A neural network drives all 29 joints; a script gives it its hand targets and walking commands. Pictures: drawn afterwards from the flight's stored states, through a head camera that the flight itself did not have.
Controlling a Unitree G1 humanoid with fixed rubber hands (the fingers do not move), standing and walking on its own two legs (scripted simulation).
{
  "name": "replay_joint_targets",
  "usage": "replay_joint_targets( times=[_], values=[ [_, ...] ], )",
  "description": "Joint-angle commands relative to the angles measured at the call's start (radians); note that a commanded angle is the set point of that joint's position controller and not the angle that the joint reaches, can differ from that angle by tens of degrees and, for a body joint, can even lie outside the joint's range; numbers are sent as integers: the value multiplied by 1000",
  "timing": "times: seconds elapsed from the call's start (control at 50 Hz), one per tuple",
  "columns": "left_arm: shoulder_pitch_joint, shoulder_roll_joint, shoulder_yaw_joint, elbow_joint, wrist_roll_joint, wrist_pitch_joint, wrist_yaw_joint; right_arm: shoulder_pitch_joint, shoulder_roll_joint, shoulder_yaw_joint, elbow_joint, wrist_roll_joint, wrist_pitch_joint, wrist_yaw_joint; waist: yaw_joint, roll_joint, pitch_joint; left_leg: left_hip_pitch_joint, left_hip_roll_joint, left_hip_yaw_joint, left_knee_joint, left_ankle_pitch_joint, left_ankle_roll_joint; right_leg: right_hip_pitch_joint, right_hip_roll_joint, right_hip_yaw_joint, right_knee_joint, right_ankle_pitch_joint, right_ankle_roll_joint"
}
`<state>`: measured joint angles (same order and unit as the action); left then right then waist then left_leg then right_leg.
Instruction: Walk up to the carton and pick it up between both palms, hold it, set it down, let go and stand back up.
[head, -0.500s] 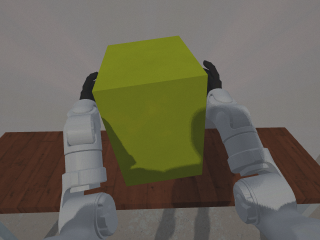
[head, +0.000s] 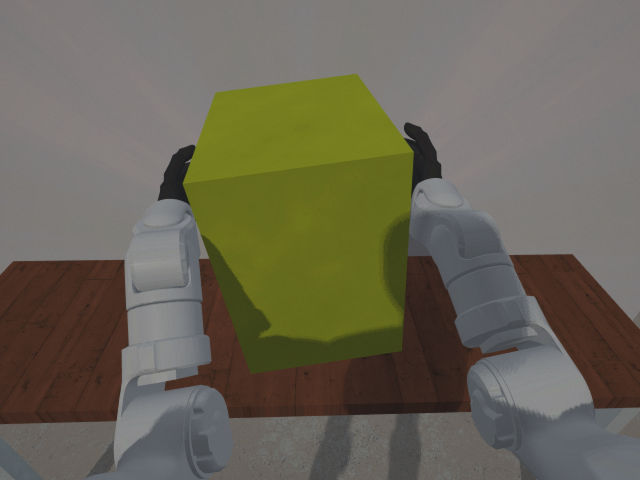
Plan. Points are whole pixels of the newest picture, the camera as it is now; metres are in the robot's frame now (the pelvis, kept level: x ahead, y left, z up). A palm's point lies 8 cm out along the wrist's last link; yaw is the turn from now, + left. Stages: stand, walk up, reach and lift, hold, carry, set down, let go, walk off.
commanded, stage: hold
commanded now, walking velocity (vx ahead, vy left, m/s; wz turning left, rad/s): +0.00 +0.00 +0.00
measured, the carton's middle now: (305, 217) +0.40 +0.00 +0.19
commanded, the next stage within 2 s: none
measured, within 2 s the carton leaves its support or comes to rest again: neither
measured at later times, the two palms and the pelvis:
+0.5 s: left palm (180, 210) +0.36 +0.15 +0.24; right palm (426, 188) +0.36 -0.14 +0.25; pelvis +0.00 +0.00 +0.00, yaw +0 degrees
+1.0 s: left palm (176, 212) +0.36 +0.16 +0.23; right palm (420, 187) +0.36 -0.14 +0.25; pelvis +0.00 +0.00 +0.00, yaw +0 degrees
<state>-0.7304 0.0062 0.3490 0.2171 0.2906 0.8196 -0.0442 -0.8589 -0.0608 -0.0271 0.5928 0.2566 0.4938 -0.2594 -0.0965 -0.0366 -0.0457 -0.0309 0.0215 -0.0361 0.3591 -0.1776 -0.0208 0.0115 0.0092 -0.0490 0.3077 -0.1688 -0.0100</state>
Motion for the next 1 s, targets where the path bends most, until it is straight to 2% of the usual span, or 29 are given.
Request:
replay_joint_targets(
  times=[0.0, 0.04, 0.1, 0.16, 0.22, 0.28, 0.3, 0.36, 0.4, 0.42, 0.44, 0.46, 0.48, 0.5, 0.54, 0.56, 0.62, 0.68, 0.76, 0.84, 0.86, 0.9, 0.92, 0.96, 0.98],
  values=[
    [-751, -554, -477, -132, -163, -81, -125, -759, 616, 346, -299, 143, -35, 98, -6, 73, -330, 68, -79, 50, -33, 231, -30, 63, 63, -4, -44, 184, 70],
    [-754, -545, -454, -130, -148, -79, -130, -754, 620, 344, -283, 136, -33, 103, 8, 55, -310, 49, -77, 53, -53, 191, -20, 66, 63, -8, -47, 144, 74],
    [-766, -555, -475, -165, -157, -80, -130, -749, 620, 347, -293, 139, -35, 105, -3, 67, -321, 73, -73, 47, -40, 244, -31, 71, 67, -10, -42, 181, 68],
    [-799, -554, -492, -176, -168, -83, -131, -742, 614, 335, -272, 140, -31, 104, -25, 75, -318, 76, -78, 50, -42, 234, -38, 54, 66, -10, -45, 167, 65],
    [-764, -558, -480, -138, -152, -74, -136, -739, 608, 325, -270, 127, -32, 107, -23, 82, -281, 54, -75, 51, -53, 208, -35, 62, 60, -8, -49, 161, 64],
    [-767, -581, -521, -199, -170, -78, -134, -737, 612, 342, -318, 146, -39, 104, -28, 118, -353, 84, -76, 44, -24, 281, -53, 80, 65, -5, -34, 216, 58],
    [-781, -582, -524, -185, -171, -78, -131, -758, 611, 337, -326, 141, -42, 103, -30, 119, -347, 78, -79, 43, -23, 265, -51, 68, 65, -8, -39, 191, 58],
    [-769, -565, -501, -143, -164, -84, -125, -775, 610, 335, -326, 127, -44, 108, -11, 87, -334, 67, -76, 47, -40, 206, -34, 47, 64, -8, -46, 138, 60],
    [-748, -570, -501, -160, -163, -82, -122, -750, 612, 340, -323, 134, -45, 110, -12, 90, -345, 76, -73, 45, -36, 236, -33, 59, 63, -5, -40, 174, 62],
    [-736, -560, -487, -144, -150, -78, -123, -763, 608, 349, -332, 131, -47, 108, -3, 74, -326, 77, -75, 48, -37, 236, -29, 61, 66, -10, -43, 178, 63],
    [-742, -566, -501, -155, -160, -82, -124, -761, 608, 350, -333, 130, -48, 108, -14, 72, -339, 78, -73, 46, -40, 234, -30, 68, 68, -11, -43, 174, 60],
    [-735, -565, -479, -139, -150, -80, -124, -764, 610, 349, -318, 132, -45, 109, 1, 58, -317, 72, -72, 49, -45, 230, -25, 67, 69, -10, -46, 164, 60],
    [-755, -564, -485, -173, -160, -87, -124, -751, 624, 355, -309, 133, -44, 109, -4, 51, -344, 84, -74, 48, -43, 239, -25, 68, 69, -9, -41, 180, 64],
    [-738, -551, -473, -139, -146, -81, -125, -744, 614, 354, -293, 133, -40, 108, 1, 65, -308, 77, -77, 51, -41, 234, -25, 61, 62, -2, -45, 180, 64],
    [-761, -528, -448, -128, -135, -80, -132, -733, 613, 342, -247, 126, -31, 109, 6, 56, -273, 55, -78, 56, -56, 192, -19, 57, 60, -2, -54, 142, 67],
    [-750, -545, -460, -133, -140, -78, -135, -729, 616, 340, -263, 123, -35, 110, 0, 66, -286, 58, -74, 54, -59, 190, -19, 67, 61, -1, -51, 144, 63],
    [-756, -535, -453, -146, -147, -79, -141, -768, 634, 360, -308, 135, -45, 105, 13, 40, -338, 70, -84, 59, -44, 235, -13, 87, 61, -3, -46, 203, 74],
    [-765, -547, -474, -157, -161, -85, -137, -773, 635, 363, -335, 139, -47, 96, -9, 55, -364, 95, -86, 55, -28, 251, -17, 87, 58, -1, -40, 242, 79],
    [-761, -557, -491, -153, -160, -84, -136, -745, 631, 340, -306, 130, -42, 100, -22, 72, -325, 80, -81, 50, -39, 217, -24, 63, 57, -3, -46, 191, 72],
    [-762, -551, -471, -106, -148, -79, -134, -786, 625, 331, -295, 115, -47, 108, 4, 75, -288, 39, -78, 59, -56, 154, -18, 40, 55, -5, -54, 118, 65],
    [-761, -555, -480, -132, -152, -83, -131, -790, 639, 344, -310, 123, -50, 109, 5, 70, -313, 48, -77, 58, -51, 183, -18, 54, 60, -8, -47, 147, 65],
    [-747, -541, -465, -86, -141, -77, -133, -768, 621, 331, -257, 116, -40, 106, -3, 67, -271, 48, -78, 59, -61, 153, -14, 45, 57, -5, -57, 122, 67],
    [-761, -547, -463, -114, -146, -82, -136, -758, 630, 330, -252, 121, -40, 107, -3, 56, -298, 52, -76, 57, -63, 155, -13, 49, 62, -7, -51, 120, 66],
    [-787, -550, -478, -141, -158, -89, -136, -756, 633, 332, -269, 124, -41, 106, -11, 73, -330, 58, -78, 53, -56, 173, -19, 57, 59, -3, -44, 140, 70],
    [-768, -549, -473, -129, -153, -85, -135, -766, 632, 338, -287, 131, -43, 105, -2, 82, -331, 56, -81, 53, -48, 191, -19, 67, 57, 0, -45, 156, 68]
  ],
)
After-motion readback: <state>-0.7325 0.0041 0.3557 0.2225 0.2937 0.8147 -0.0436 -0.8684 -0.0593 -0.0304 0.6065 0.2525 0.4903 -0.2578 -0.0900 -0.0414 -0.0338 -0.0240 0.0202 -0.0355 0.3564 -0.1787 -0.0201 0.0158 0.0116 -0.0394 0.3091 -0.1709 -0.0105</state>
